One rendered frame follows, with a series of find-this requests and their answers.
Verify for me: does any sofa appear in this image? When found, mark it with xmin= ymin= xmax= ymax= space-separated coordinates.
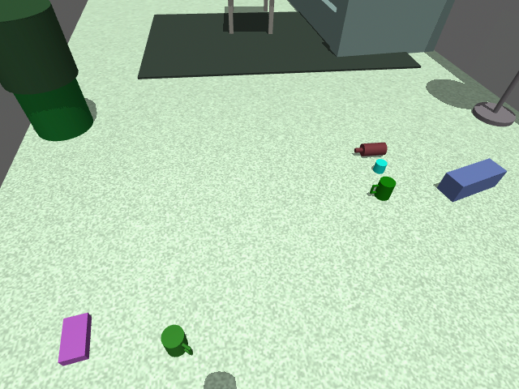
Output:
xmin=288 ymin=0 xmax=455 ymax=57

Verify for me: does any floor lamp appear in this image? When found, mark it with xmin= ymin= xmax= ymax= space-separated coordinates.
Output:
xmin=472 ymin=71 xmax=519 ymax=126

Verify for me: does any potted plant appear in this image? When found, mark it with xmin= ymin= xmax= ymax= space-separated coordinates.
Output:
xmin=0 ymin=0 xmax=93 ymax=141

